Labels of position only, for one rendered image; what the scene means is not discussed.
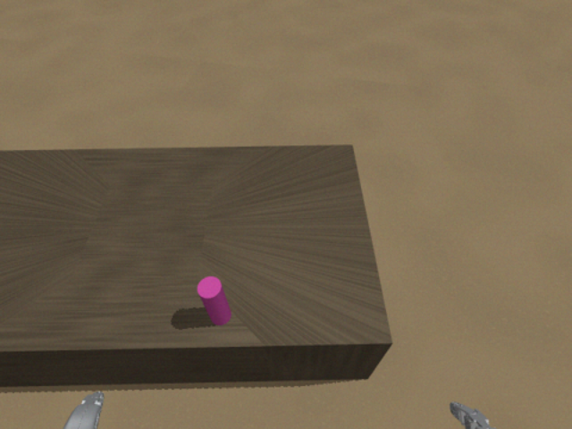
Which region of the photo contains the left robot hand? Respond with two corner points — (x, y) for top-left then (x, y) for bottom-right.
(63, 391), (105, 429)

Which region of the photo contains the can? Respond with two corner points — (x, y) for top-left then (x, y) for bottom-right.
(198, 276), (231, 325)

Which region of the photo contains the right robot hand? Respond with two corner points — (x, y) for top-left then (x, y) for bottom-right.
(450, 402), (496, 429)

